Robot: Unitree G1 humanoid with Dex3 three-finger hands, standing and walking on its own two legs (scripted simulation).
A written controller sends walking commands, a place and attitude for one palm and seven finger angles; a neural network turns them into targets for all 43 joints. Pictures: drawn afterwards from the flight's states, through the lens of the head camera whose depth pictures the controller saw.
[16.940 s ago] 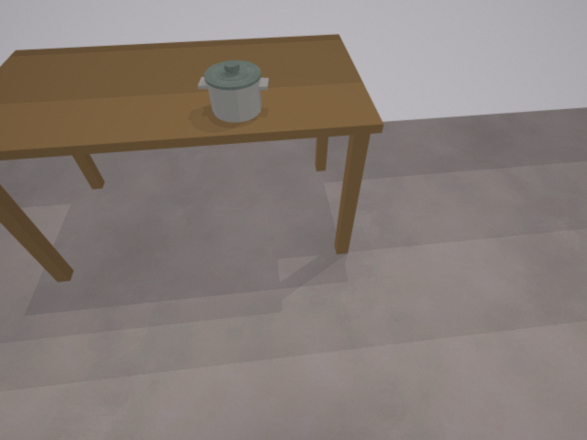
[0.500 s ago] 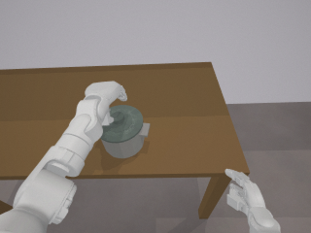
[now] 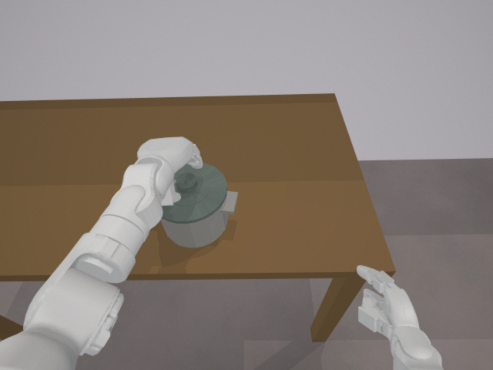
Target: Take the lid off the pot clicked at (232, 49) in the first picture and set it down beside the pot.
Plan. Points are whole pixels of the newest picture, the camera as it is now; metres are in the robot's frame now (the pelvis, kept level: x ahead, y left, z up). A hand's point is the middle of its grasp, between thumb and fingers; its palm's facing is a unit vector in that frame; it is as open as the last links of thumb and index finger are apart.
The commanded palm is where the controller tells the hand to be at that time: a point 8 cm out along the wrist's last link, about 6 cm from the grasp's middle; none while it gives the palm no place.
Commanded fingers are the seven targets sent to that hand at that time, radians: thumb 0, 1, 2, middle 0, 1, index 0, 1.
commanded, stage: lower the open fingers around the knob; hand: left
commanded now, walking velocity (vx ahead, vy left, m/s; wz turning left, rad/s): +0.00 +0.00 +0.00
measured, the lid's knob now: (186, 183) +0.46 +0.13 +0.03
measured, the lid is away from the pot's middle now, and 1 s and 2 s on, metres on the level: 0.00 0.00 0.00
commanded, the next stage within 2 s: close the fingers and squeeze the knob in 0.52 s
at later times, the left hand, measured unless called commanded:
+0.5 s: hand (179, 188) +0.42 +0.14 +0.05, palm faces -0.32 -0.07 -0.94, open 10.0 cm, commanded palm +0.42 +0.13 +0.11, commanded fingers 0.00 -0.26 1.37 -0.83 -0.08 -0.83 -0.08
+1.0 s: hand (177, 186) +0.43 +0.14 +0.05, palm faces -0.33 -0.08 -0.94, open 9.3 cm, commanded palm +0.42 +0.14 +0.11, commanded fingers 0.00 0.05 1.07 -0.61 -0.85 -0.61 -0.85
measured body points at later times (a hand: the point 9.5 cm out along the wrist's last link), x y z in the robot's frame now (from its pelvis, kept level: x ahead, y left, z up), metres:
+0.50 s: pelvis +0.00 +0.00 +0.00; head +0.02 -0.02 +0.45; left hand +0.44 +0.14 +0.11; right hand +0.23 -0.24 -0.05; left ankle +0.02 +0.12 -0.74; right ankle -0.01 -0.14 -0.74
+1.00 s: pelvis +0.00 +0.00 +0.00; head +0.03 -0.01 +0.45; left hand +0.44 +0.14 +0.10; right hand +0.23 -0.24 -0.05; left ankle +0.02 +0.12 -0.74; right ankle -0.01 -0.14 -0.74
